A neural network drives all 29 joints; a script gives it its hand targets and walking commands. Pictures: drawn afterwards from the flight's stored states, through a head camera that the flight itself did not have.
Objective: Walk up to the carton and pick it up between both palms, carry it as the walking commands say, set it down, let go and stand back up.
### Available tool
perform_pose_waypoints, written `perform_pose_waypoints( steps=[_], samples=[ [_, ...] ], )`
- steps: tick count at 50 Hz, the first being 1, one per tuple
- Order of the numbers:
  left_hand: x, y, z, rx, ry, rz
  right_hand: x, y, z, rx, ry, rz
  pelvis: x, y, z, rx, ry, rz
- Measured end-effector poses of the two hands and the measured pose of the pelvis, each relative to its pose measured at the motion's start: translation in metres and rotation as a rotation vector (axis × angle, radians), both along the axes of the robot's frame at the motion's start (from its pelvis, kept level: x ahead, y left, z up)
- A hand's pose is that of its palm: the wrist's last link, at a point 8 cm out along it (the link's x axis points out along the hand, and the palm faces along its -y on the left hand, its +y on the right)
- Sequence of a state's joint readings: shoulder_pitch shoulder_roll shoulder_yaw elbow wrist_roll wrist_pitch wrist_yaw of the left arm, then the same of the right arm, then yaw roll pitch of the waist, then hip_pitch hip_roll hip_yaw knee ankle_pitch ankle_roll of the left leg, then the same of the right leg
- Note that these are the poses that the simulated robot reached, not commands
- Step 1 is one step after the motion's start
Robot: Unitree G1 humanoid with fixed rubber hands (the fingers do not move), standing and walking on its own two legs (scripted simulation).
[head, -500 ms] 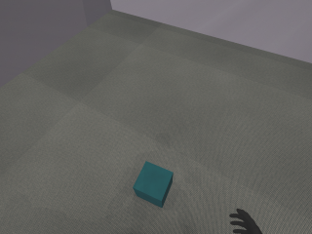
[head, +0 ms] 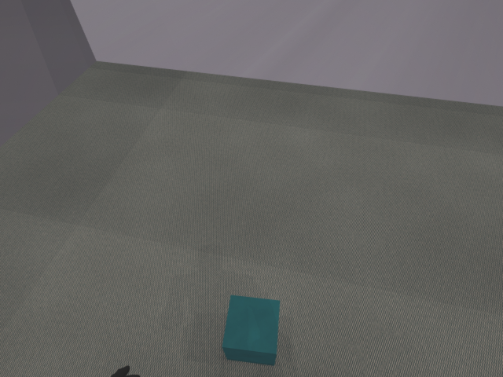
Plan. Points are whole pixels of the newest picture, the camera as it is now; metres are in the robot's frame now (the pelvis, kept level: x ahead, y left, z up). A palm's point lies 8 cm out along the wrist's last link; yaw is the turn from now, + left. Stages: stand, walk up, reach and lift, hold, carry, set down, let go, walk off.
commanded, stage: walk up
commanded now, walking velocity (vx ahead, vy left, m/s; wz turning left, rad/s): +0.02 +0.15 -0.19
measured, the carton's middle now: (252, 330) +0.38 +0.00 -0.68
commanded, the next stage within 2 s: stand in 1.58 s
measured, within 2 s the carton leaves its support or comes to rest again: neither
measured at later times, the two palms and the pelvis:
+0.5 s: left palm out of the picture +0.11 +0.29 -0.14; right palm out of the picture -0.03 -0.25 -0.09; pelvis +0.01 +0.04 +0.01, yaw -5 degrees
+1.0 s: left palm out of the picture +0.13 +0.25 -0.13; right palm out of the picture +0.01 -0.23 -0.13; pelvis +0.02 +0.01 +0.00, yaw -5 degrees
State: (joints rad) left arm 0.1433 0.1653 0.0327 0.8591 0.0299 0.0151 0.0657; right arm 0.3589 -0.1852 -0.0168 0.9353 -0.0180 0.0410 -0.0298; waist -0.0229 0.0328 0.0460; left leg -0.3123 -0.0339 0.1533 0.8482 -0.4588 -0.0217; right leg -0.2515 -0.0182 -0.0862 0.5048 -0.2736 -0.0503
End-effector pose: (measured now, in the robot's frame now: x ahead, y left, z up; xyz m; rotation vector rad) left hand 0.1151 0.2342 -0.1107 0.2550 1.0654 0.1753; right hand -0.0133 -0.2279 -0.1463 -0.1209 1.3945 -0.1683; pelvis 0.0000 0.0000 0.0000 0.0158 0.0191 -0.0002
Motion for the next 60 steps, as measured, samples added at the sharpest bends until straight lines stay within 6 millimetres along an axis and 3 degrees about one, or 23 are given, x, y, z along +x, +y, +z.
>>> perform_pose_waypoints(
  steps=[4, 10, 12, 17, 24, 31, 37, 41, 45, 49, 54, 57, 60],
  samples=[
    [-0.016, 0.024, -0.003, -0.017, 0.056, 0.023, 0.025, 0.014, 0.01, -0.014, -0.066, -0.003, 0.002, 0.019, 0.005, 0.001, -0.01, -0.015],
    [-0.033, 0.07, -0.033, -0.047, 0.143, 0.038, 0.052, 0.027, 0.018, -0.12, -0.172, 0.016, 0.006, 0.053, -0.008, -0.032, -0.024, -0.033],
    [-0.034, 0.082, -0.034, -0.045, 0.18, 0.019, 0.047, 0.025, 0.029, -0.162, -0.174, -0.006, 0.006, 0.056, -0.004, -0.047, -0.02, -0.049],
    [-0.018, 0.092, -0.029, -0.072, 0.163, -0.013, 0.009, 0.006, 0.053, -0.253, -0.077, -0.061, 0.006, 0.056, 0.006, -0.074, -0.014, -0.065],
    [-0.005, 0.064, -0.027, -0.097, 0.173, -0.07, -0.015, -0.018, 0.058, -0.268, -0.028, -0.092, 0.006, 0.04, 0.008, -0.087, -0.01, -0.088],
    [0.021, 0.019, -0.018, -0.019, 0.083, -0.128, -0.021, -0.044, 0.012, -0.146, -0.007, -0.125, 0.009, 0.007, -0.009, -0.038, -0.016, -0.102],
    [0.018, -0.003, 0.003, -0.006, 0.074, -0.136, 0.001, -0.025, 0.002, -0.033, -0.027, -0.128, 0.014, -0.001, 0.004, -0.017, -0.024, -0.098],
    [0.02, -0.012, -0.003, -0.027, 0.07, -0.134, 0.013, -0.012, 0.002, -0.015, -0.043, -0.118, 0.017, 0.0, 0.004, -0.022, -0.029, -0.095],
    [0.018, -0.008, -0.016, -0.057, 0.083, -0.116, 0.02, -0.004, 0.005, -0.037, -0.057, -0.098, 0.018, 0.004, 0.001, -0.033, -0.039, -0.087],
    [0.014, 0.005, -0.016, -0.056, 0.074, -0.085, 0.022, -0.005, 0.012, -0.058, -0.046, -0.076, 0.018, 0.01, 0.003, -0.021, -0.037, -0.087],
    [-0.015, 0.055, -0.018, 0.018, 0.122, -0.019, 0.029, -0.008, 0.016, -0.112, -0.043, -0.044, 0.014, 0.031, -0.001, -0.018, -0.017, -0.08],
    [-0.035, 0.083, -0.028, 0.025, 0.19, -0.002, 0.039, 0.005, 0.019, -0.134, -0.088, -0.034, 0.014, 0.048, -0.005, -0.035, -0.015, -0.08],
    [-0.051, 0.094, -0.034, -0.006, 0.268, -0.009, 0.041, 0.028, 0.026, -0.127, -0.113, -0.024, 0.016, 0.061, -0.001, -0.041, -0.02, -0.08]
  ],
)
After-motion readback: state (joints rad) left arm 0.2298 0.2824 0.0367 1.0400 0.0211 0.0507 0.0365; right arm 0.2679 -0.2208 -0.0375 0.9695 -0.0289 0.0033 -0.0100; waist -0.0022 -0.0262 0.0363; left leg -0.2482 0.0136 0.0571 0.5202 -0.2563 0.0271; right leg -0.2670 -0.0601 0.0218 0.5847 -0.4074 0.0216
